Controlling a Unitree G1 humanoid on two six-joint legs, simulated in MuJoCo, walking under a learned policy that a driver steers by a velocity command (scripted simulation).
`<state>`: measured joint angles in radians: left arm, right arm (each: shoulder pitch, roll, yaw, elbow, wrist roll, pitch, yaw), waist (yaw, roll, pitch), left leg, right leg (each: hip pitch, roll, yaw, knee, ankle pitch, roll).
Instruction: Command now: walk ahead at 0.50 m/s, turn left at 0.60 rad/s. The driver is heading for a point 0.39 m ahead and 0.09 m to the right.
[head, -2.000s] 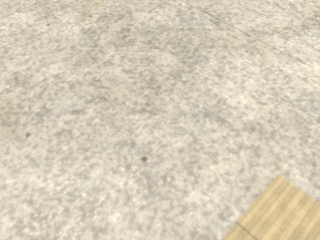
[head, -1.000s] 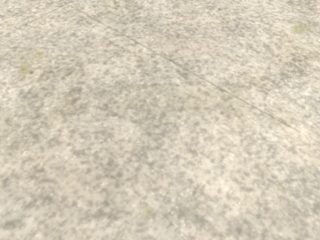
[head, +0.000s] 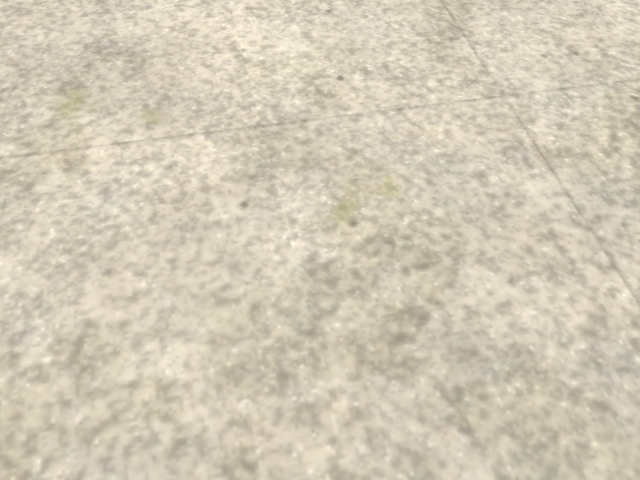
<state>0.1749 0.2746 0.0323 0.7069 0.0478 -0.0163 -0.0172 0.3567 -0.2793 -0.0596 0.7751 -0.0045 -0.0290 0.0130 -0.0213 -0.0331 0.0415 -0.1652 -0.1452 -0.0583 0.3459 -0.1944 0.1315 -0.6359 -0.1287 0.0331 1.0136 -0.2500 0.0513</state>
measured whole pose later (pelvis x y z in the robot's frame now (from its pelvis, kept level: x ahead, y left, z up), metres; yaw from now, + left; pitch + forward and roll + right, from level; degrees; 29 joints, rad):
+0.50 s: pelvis +0.26 -0.05 +0.00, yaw +8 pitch +0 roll +1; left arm 0.28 0.23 0.02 0.82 0.01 -0.08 -0.01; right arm 0.24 -0.28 -0.04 0.80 -0.03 -0.02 0.00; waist 0.01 0.05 0.07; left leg -0.48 -0.06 -0.09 1.04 -0.34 0.01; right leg -0.21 0.04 -0.06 0.36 -0.15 -0.07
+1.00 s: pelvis +0.33 -0.02 +0.00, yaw +7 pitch -2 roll +0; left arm 0.29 0.21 0.00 1.02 0.01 0.00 0.03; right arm 0.20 -0.20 0.00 0.99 0.00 -0.01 -0.04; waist 0.01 -0.02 0.03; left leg -0.21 -0.05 0.01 0.41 -0.18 0.05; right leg -0.07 0.01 -0.04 0.38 -0.29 -0.02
